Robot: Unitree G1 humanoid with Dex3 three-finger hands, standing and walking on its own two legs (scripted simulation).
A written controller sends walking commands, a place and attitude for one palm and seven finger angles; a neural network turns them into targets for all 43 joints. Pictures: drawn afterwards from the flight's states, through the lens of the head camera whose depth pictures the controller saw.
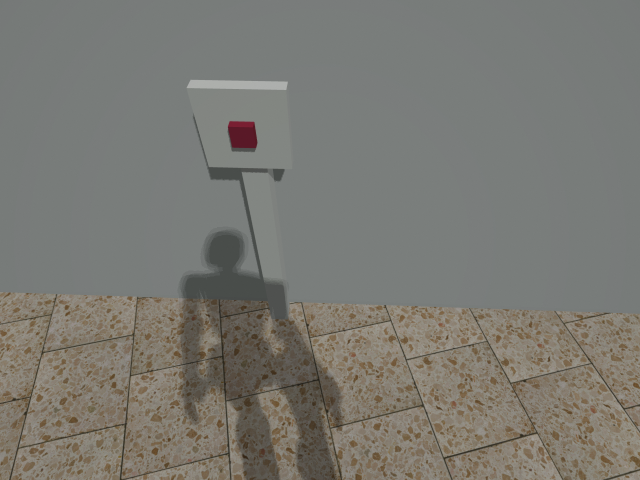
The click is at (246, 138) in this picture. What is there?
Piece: button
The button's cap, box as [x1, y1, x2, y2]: [228, 121, 256, 147]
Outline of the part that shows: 230,121 228,129 232,147 255,147 256,136 254,123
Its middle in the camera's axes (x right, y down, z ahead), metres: -0.15 -0.20 +0.75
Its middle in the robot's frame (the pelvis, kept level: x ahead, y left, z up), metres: +0.70 +0.19 +0.03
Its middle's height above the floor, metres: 0.81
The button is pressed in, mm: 0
